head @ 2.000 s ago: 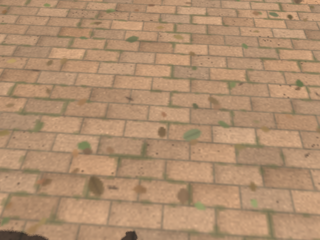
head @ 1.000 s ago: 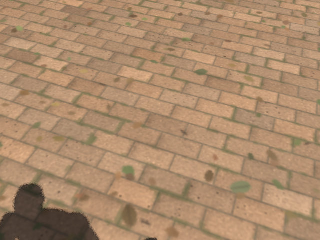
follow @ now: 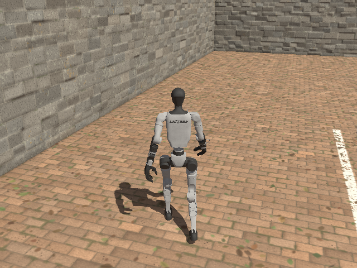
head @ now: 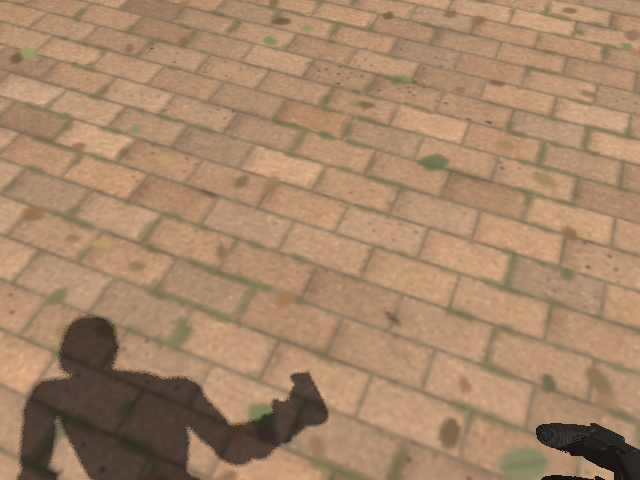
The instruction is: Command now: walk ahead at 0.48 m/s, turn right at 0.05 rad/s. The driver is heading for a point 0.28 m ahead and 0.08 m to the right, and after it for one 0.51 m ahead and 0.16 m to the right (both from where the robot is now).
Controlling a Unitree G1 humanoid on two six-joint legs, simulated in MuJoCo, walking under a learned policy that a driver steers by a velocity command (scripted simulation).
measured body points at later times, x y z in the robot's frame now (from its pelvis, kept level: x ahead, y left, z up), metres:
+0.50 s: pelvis +0.29 -0.03 +0.00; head +0.32 -0.05 +0.45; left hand +0.53 +0.16 -0.09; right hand +0.24 -0.31 -0.14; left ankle +0.12 +0.10 -0.71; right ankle +0.41 -0.15 -0.72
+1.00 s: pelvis +0.50 -0.08 +0.02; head +0.53 -0.08 +0.47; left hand +0.70 +0.14 -0.11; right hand +0.55 -0.37 -0.10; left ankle +0.63 +0.01 -0.72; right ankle +0.41 -0.15 -0.71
